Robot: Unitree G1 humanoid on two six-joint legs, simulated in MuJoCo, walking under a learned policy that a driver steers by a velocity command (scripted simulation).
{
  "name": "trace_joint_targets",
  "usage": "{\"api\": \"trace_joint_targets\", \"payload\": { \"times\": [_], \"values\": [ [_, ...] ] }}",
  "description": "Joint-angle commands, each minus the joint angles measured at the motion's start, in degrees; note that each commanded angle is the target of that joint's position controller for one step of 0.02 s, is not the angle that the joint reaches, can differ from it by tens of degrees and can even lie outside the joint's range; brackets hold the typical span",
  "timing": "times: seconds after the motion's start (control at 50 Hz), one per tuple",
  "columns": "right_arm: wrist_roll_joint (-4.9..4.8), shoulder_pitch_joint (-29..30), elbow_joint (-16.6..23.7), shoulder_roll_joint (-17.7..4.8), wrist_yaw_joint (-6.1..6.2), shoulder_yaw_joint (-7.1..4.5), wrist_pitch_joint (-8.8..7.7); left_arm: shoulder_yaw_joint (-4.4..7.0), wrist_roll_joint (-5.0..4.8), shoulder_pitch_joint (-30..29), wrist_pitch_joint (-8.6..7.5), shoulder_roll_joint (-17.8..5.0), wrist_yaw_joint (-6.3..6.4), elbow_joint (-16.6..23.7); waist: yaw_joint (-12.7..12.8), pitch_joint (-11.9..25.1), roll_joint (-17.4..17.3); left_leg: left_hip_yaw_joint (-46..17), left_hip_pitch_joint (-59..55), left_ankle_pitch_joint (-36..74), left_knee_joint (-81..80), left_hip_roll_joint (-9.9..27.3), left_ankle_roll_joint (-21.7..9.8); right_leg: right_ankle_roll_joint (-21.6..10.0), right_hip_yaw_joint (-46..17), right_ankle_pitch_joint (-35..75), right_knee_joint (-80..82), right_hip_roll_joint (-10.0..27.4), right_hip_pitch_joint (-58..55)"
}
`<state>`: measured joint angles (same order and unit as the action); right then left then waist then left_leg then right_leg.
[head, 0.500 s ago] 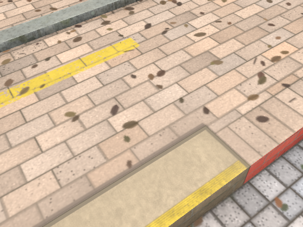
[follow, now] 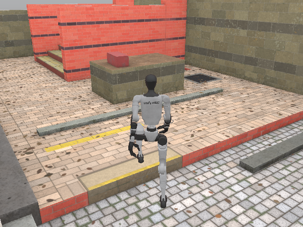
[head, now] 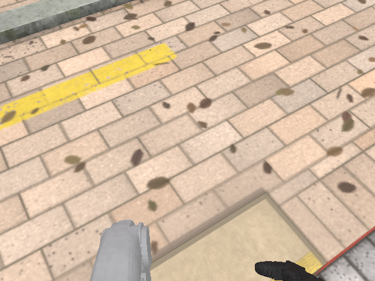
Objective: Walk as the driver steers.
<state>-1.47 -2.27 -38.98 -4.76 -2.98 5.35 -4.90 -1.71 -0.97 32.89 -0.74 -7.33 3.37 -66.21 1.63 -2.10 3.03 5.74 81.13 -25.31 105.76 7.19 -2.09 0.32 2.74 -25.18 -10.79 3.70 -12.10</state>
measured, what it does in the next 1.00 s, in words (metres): climbs: left foot 0.17 m higher, then right foot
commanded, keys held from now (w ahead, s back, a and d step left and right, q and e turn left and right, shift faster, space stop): w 0.78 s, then w+q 0.22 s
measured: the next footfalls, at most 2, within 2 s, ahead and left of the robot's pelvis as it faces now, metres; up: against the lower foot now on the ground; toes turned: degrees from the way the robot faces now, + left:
left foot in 0.06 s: +0.27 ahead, +0.13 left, +0.17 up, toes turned +6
right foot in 0.70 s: +0.66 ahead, -0.03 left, +0.17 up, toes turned -2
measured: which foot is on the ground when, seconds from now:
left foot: up 0.00-0.04, down 0.06-0.70, up 0.72-1.00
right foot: down 0.00-0.08, up 0.10-0.68, down 0.70-1.00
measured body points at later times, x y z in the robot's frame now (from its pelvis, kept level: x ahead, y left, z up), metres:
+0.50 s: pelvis +0.32 +0.07 +0.20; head +0.33 +0.10 +0.65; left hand +0.53 +0.27 +0.09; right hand +0.26 -0.14 +0.06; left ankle +0.23 +0.12 -0.55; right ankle +0.53 -0.08 -0.45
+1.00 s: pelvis +0.65 +0.05 +0.19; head +0.66 +0.05 +0.64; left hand +0.65 +0.31 +0.06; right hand +0.82 -0.19 +0.09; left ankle +0.74 +0.24 -0.46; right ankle +0.62 -0.03 -0.55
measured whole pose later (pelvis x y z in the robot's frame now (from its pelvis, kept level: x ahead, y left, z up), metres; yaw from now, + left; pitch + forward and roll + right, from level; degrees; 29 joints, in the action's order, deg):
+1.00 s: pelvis +0.65 +0.05 +0.19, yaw +5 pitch +1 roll -2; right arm -1.5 -8.7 -47.2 -15.4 0.0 -2.4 -4.2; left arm 2.3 1.3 19.9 -6.5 -12.6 -1.3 -52.8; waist 2.4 0.8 -2.5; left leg -5.6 42.5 -7.1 60.2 7.5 -1.0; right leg -4.1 8.6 -11.0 -13.9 -4.1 4.8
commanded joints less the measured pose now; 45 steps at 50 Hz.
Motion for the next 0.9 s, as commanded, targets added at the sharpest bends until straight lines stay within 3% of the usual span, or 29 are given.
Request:
{"api": "trace_joint_targets", "payload": {
  "times": [0.02, 0.04, 0.06, 0.08, 0.1, 0.12, 0.14, 0.16, 0.18, 0.2, 0.22, 0.28, 0.32, 0.34, 0.38, 0.4, 0.44, 0.48, 0.56, 0.64, 0.68, 0.7, 0.72, 0.74, 0.76, 0.78, 0.82, 0.84, 0.9],
  "values": [
    [0.99, 0.2, 8.0, -7.9, 0.29, -2.47, -2.92, 3.20, -1.14, -4.0, -2.47, -18.1, -0.29, 6.1, -10.1, 12.0, 6.2, 9.1, -65.1, 15.6, -18.7, -8.5, -2.6, -10.4, 0.8, 96.3, 4.2, 8.9, 33.8],
    [-0.19, -9.4, 5.5, -13.5, 1.21, -5.20, -2.45, 4.19, 0.37, -3.4, -2.15, -22.1, -1.21, 5.2, -15.8, 17.7, 12.8, 6.0, -69.8, 11.1, -26.8, -10.5, -4.4, -8.6, -0.5, 112.8, -7.4, 9.6, 21.6],
    [0.04, -14.3, 4.0, -17.7, 1.74, -7.01, -1.14, 4.92, 0.26, -3.2, -1.55, -23.2, -1.56, 4.6, -19.5, 19.0, 17.3, -0.3, -69.5, 5.7, -42.9, -11.2, -5.9, -6.4, -2.9, 116.8, -20.3, 9.2, 11.3],
    [1.54, -20.0, -0.1, -24.4, 1.46, -9.07, -0.22, 4.41, 1.46, -2.8, -1.87, -18.1, -0.73, 6.0, -17.5, 21.7, 4.4, -22.6, -80.4, 18.2, -50.6, -4.8, -10.0, -5.1, -9.8, 79.5, -40.1, 5.8, 17.3],
    [3.35, -26.2, -6.0, -28.6, 0.90, -9.49, 0.14, 2.61, 1.35, 5.7, -4.14, -6.4, -2.74, 6.3, -8.8, 31.1, -32.5, -54.9, -87.3, 29.6, -76.1, 10.0, -15.9, -2.3, -15.8, 8.5, -64.2, -12.5, 26.7],
    [4.00, -25.8, -6.3, -21.2, 0.94, -7.96, 0.07, 3.63, -0.01, 5.3, -6.11, -6.1, -5.03, 6.0, -8.4, 32.1, -20.4, -64.6, -84.8, 17.3, -86.1, 12.5, -14.3, -3.5, -24.5, 7.0, -78.4, -13.1, 31.7],
    [1.80, -20.0, -7.2, -16.5, 0.24, -7.32, -0.60, 3.60, -1.44, -3.8, -5.58, -5.1, -5.70, 10.3, -6.8, 18.8, -11.8, -57.4, -74.1, 7.7, -85.7, 11.7, -13.0, -3.8, -17.2, 8.2, -83.5, -11.4, 38.6],
    [0.41, -15.1, -9.4, -11.6, -0.66, -6.56, -1.37, 2.69, -0.77, -12.8, -4.70, -3.0, -4.97, 14.9, -4.9, 7.5, -3.8, -48.1, -63.2, 4.1, -82.8, 9.7, -10.0, -5.6, -13.4, 9.1, -83.8, -7.8, 44.3],
    [1.64, -11.9, -10.6, -7.1, -0.90, -5.92, -1.68, 2.66, -0.49, -17.4, -3.96, -4.0, -4.42, 17.3, -3.7, 3.3, -0.3, -36.2, -55.7, 2.7, -79.5, 8.2, -8.3, -7.6, -13.6, 12.9, -82.1, -4.4, 45.7],
    [3.44, -11.0, -12.4, -4.7, -0.72, -5.69, -2.08, 2.97, -1.41, -18.1, -3.41, -6.1, -4.12, 18.5, -1.9, 2.4, -0.9, -27.6, -51.4, 2.6, -78.9, 5.6, -6.9, -9.5, -14.2, 14.7, -80.0, -1.9, 43.9],
    [3.59, -11.8, -13.7, -3.7, -0.49, -5.73, -2.51, 3.11, -2.10, -17.3, -3.28, -7.0, -3.96, 19.1, -0.9, 1.8, -2.5, -22.1, -52.1, 6.5, -80.7, 3.9, -6.7, -10.6, -14.8, 15.5, -77.0, -1.1, 44.5],
    [2.28, -16.2, -17.4, -4.4, 0.21, -5.61, -3.01, 2.40, -1.74, -16.8, -2.50, -5.4, -3.44, 20.2, 1.1, -1.4, -6.4, -16.9, -56.6, 10.4, -90.1, 3.7, -8.6, -11.6, -12.8, 12.7, -79.9, -1.6, 54.9],
    [2.22, -19.5, -18.9, -4.7, 0.29, -5.50, -1.89, 1.04, -0.36, -20.0, -2.57, -3.5, -4.25, 21.9, 1.7, -1.5, -3.0, -11.4, -60.3, 12.5, -89.8, 1.7, -5.2, -11.7, -12.8, 18.6, -78.8, -1.6, 63.8],
    [2.44, -17.2, -16.8, -8.4, 0.37, -6.15, -1.73, 1.14, -0.23, -20.7, -2.58, -5.8, -4.37, 22.5, 2.0, -1.9, -2.6, -7.6, -58.2, 13.4, -92.9, 0.2, -5.0, -10.0, -10.2, 23.1, -69.1, -2.2, 62.8],
    [2.15, -19.0, -15.7, -9.5, 2.02, -6.08, -1.88, 1.52, 1.09, -25.9, -3.18, -8.0, -4.48, 24.2, -0.4, 0.6, -4.0, -3.1, -58.0, 19.3, -97.4, -1.3, -5.9, -5.8, -3.4, 30.6, -56.5, -2.1, 57.1],
    [1.83, -19.7, -15.9, -9.8, 2.36, -5.68, -2.62, 1.87, 1.12, -28.4, -3.84, -8.3, -4.63, 25.1, -0.8, 2.4, -6.5, -4.2, -60.7, 24.2, -98.5, -0.9, -6.6, -4.7, -1.7, 33.4, -52.3, -1.1, 55.3],
    [1.55, -23.6, -16.9, -11.4, 3.17, -5.89, -3.26, 2.14, 0.03, -33.1, -4.52, -8.4, -5.14, 25.9, -3.3, 2.4, -6.1, -4.7, -69.7, 28.1, -99.8, 0.5, -6.4, -3.8, -0.4, 36.8, -43.5, 0.1, 57.8],
    [1.53, -27.7, -17.6, -12.9, 4.08, -6.33, -2.55, 2.12, -0.47, -38.6, -4.87, -7.5, -5.64, 26.8, -6.3, 0.7, -5.6, -6.8, -80.9, 30.8, -100.1, 3.3, -5.4, -3.3, -0.3, 36.7, -34.9, 0.6, 63.1],
    [1.49, -31.4, -18.2, -13.5, 4.41, -6.73, -0.61, 2.54, -1.00, -43.1, -5.04, -6.8, -7.23, 28.7, -7.6, -2.3, -7.6, -6.1, -91.4, 39.4, -98.3, 5.3, -4.8, -3.7, 1.4, 31.8, -23.2, -0.9, 62.7],
    [1.64, -29.4, -17.6, -16.5, 4.48, -7.78, 0.22, 3.75, -0.94, -40.9, -5.64, -9.1, -8.04, 28.9, -3.6, -0.9, -10.3, -4.4, -94.1, 68.7, -90.5, 6.3, -4.9, -7.0, 4.3, 25.7, -18.0, -5.4, 49.6],
    [2.21, -27.0, -17.1, -17.7, 4.56, -8.35, 1.12, 5.40, -0.57, -30.3, -5.44, -12.7, -7.25, 25.9, 2.0, 4.7, -13.1, -4.3, -96.7, 79.9, -77.9, 5.8, -4.5, -9.4, 4.7, 23.1, -15.6, -7.6, 38.9],
    [2.19, -24.0, -16.0, -18.2, 4.22, -8.46, 1.15, 6.53, -0.24, -20.8, -5.35, -15.0, -6.55, 23.1, 6.9, 9.5, -13.1, -3.9, -88.8, 77.3, -67.1, 4.5, -4.0, -11.6, 2.3, 27.6, -14.5, -5.6, 23.6],
    [2.87, -22.4, -13.8, -15.9, 3.96, -7.55, 0.47, 7.42, 0.84, -9.4, -4.77, -18.6, -5.38, 20.8, 10.1, 18.3, -6.7, -3.9, -72.1, 54.8, -50.6, 1.1, -3.9, -14.6, -10.5, 27.2, -19.1, 5.9, 2.2],
    [2.51, -31.7, -13.8, -5.8, 2.53, -4.83, -0.84, 7.52, 2.10, -8.8, -4.98, -19.7, -5.31, 20.5, 2.9, 26.0, 10.9, -8.5, -47.5, -3.0, -29.2, -11.3, -0.3, -26.5, -39.9, 23.0, -15.4, 20.8, -17.9],
    [0.87, -25.8, -13.4, -13.3, 2.05, -6.45, -2.69, 6.50, 1.86, -10.0, -4.71, -14.0, -4.68, 20.2, 5.7, 23.5, 4.5, -16.6, -43.8, -4.8, -22.2, -9.8, -2.0, -23.5, -42.7, 17.6, -8.4, 18.4, -11.5],
    [-1.18, -18.9, -10.6, -16.6, 1.84, -7.47, -3.61, 5.73, 1.41, -14.8, -4.78, -11.9, -4.53, 20.9, 4.2, 13.7, 3.2, -15.4, -41.2, 0.4, -23.1, -6.6, -2.6, -20.5, -31.6, 19.4, -6.0, 16.1, -1.9],
    [-1.11, -15.2, -10.1, -15.7, 2.79, -7.79, -3.05, 4.58, 1.52, -19.6, -5.64, -8.8, -5.21, 21.2, 0.2, 5.8, -4.2, -12.4, -43.6, 6.8, -28.2, -2.8, -1.7, -17.1, -18.4, 28.1, -1.7, 12.3, 13.0],
    [-0.90, -17.0, -10.3, -14.7, 2.87, -7.93, -2.01, 4.37, 2.17, -20.0, -6.03, -8.4, -5.33, 20.5, -2.0, 4.9, -2.9, -12.7, -46.6, 8.6, -30.1, -1.3, -1.4, -15.7, -14.3, 28.5, 0.2, 10.6, 17.3],
    [-0.80, -17.7, -9.9, -11.8, 3.16, -7.76, 0.53, 4.93, 1.85, -19.2, -6.91, -10.4, -5.45, 18.7, -3.7, 1.4, -0.3, -12.1, -45.4, 10.3, -35.1, 0.9, 0.1, -14.1, -7.5, 28.8, 3.3, 9.1, 24.0]
  ]
}}
Velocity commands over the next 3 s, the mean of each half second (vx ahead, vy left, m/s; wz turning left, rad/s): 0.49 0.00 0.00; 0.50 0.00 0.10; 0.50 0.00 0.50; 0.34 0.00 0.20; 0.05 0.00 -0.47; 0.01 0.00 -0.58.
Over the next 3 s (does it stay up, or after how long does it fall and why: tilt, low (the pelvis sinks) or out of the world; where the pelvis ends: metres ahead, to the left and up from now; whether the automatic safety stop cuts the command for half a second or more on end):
stays up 1.18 0.18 0.19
